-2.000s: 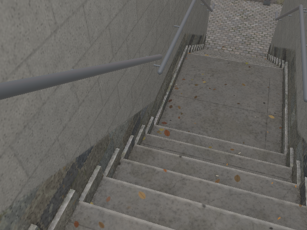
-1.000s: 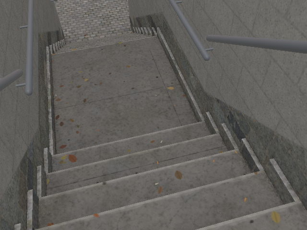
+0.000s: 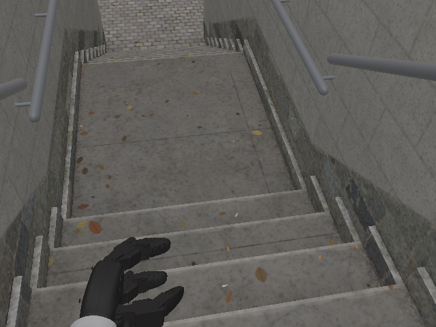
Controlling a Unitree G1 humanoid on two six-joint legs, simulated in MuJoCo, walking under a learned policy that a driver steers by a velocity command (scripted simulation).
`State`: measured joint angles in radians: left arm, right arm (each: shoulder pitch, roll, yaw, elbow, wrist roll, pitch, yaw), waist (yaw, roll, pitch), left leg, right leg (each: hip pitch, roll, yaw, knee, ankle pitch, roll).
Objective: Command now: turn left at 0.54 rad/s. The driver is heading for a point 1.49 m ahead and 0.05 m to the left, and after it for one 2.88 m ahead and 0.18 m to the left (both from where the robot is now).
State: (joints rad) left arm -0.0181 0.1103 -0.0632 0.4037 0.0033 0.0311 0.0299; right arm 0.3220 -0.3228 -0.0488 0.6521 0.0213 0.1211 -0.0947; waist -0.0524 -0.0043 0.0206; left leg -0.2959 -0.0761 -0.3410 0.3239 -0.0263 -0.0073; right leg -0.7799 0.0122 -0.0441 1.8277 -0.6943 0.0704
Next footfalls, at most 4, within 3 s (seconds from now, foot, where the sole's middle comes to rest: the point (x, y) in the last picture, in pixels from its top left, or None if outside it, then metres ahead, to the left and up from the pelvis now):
0.04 right None -0.02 -0.11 -0.61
0.56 left None -0.07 0.14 -0.61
1.00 right None -0.07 -0.09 -0.61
1.56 left None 0.16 0.16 -0.78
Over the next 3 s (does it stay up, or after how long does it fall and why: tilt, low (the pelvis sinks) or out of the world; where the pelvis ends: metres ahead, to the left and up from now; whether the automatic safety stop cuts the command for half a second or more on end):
stays up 0.83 -0.06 -0.39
